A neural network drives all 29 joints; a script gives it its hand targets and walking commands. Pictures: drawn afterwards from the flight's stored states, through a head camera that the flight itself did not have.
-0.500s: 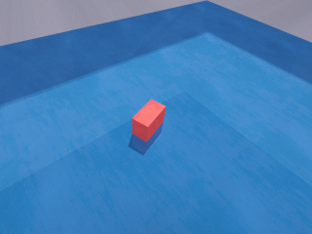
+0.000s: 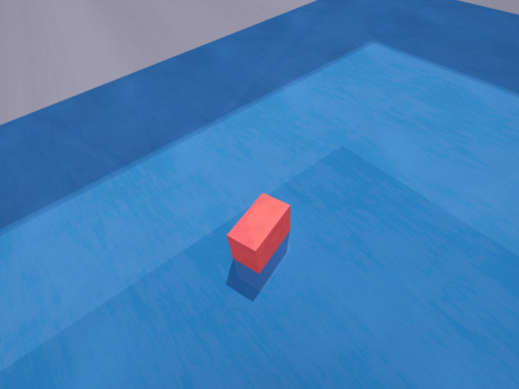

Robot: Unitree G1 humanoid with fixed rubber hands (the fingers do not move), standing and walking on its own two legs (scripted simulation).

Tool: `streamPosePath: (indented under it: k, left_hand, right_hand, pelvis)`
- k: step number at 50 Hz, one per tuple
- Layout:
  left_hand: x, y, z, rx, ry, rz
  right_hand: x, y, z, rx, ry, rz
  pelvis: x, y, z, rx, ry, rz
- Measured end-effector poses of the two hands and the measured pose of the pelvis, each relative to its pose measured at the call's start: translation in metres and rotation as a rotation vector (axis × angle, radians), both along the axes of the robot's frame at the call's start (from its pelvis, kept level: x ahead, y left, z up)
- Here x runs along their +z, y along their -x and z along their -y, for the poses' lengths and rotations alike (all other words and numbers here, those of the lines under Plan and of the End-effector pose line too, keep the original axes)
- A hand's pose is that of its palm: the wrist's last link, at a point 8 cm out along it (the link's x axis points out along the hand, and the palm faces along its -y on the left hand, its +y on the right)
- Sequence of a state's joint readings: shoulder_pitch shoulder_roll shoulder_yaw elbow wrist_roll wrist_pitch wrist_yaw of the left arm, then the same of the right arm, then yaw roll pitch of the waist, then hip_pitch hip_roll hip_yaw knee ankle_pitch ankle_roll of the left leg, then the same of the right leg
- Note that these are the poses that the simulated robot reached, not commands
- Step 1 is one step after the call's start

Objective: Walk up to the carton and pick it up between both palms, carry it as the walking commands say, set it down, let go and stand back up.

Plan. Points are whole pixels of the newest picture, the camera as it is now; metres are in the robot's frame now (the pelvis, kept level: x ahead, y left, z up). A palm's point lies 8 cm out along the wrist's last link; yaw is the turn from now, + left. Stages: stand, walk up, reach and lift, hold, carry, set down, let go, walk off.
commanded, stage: walk up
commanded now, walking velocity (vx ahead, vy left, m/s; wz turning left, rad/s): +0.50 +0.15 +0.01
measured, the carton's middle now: (260, 232) +0.85 +0.06 -0.68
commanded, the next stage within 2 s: none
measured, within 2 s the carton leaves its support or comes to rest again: neither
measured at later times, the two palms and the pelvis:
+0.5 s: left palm (118, 347) +0.25 +0.30 -0.15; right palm (394, 352) +0.22 -0.20 -0.12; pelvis +0.19 +0.06 +0.00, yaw -1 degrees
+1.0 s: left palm (142, 338) +0.25 +0.24 -0.11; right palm (398, 298) +0.32 -0.24 -0.14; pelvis +0.28 +0.00 +0.01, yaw -1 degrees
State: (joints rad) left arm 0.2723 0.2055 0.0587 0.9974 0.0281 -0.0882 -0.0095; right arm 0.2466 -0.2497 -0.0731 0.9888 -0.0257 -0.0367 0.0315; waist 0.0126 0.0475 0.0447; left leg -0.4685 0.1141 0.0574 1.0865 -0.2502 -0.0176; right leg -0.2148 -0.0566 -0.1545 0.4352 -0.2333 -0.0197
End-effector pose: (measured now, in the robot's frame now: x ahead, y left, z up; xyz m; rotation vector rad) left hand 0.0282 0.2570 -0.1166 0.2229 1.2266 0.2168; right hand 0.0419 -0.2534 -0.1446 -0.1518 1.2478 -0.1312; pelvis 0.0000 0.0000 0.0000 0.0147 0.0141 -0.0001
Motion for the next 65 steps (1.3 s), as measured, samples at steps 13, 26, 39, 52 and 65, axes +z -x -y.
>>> streamPosePath:
  k: [13,26,39,52,65]
  left_hand:
    - [-0.015,0.027,-0.011,0.203,0.081,-0.328]
    - [-0.029,-0.235,-0.043,-0.060,0.102,-0.006]
    - [-0.010,-0.308,0.019,-0.112,0.061,0.108]
    - [0.001,-0.218,0.016,0.081,0.013,-0.188]
    - [-0.040,-0.266,0.014,0.056,0.145,-0.177]
  right_hand:
    - [0.020,-0.257,-0.081,0.193,-0.038,0.241]
    - [0.028,-0.164,-0.055,-0.067,0.104,-0.017]
    - [-0.005,-0.136,-0.022,-0.156,-0.001,-0.184]
    - [0.001,-0.300,-0.020,-0.020,-0.022,-0.015]
    - [0.019,-0.343,-0.051,0.013,0.056,0.049]
  pelvis:
    - [-0.008,-0.120,-0.039,0.000,0.017,0.004]
    - [0.003,-0.189,-0.059,-0.025,0.039,0.003]
    - [-0.005,-0.236,-0.009,-0.026,-0.006,0.028]
    - [0.008,-0.281,-0.006,-0.007,-0.024,0.019]
    - [0.000,-0.309,-0.027,-0.010,0.015,0.032]
